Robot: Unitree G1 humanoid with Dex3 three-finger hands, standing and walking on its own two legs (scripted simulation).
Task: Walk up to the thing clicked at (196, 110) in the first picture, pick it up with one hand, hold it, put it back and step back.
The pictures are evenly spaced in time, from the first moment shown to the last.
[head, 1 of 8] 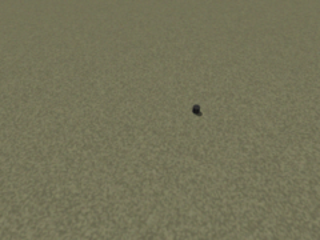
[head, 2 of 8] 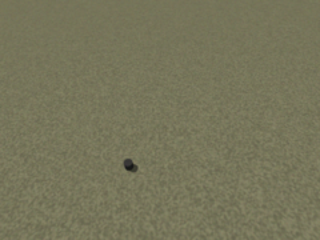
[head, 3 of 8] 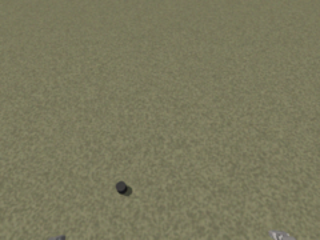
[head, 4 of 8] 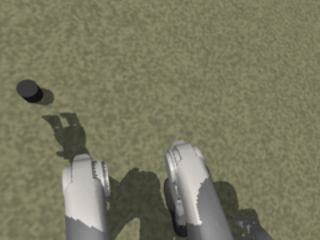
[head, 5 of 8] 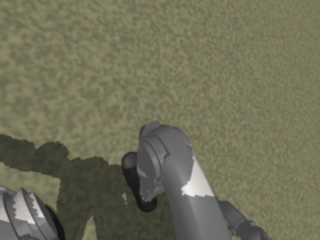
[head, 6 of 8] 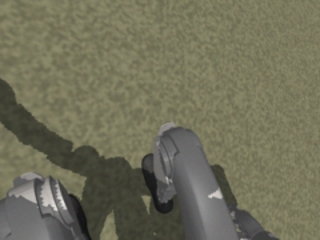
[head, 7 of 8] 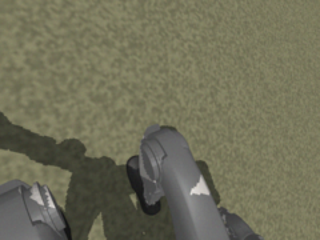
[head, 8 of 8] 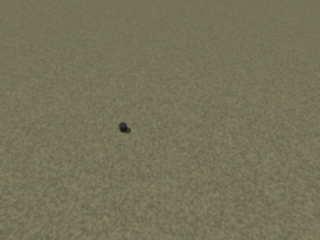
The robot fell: no
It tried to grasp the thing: no
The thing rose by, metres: 0.00
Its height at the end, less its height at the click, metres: +0.00
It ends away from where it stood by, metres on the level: 0.00
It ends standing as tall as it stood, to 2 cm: yes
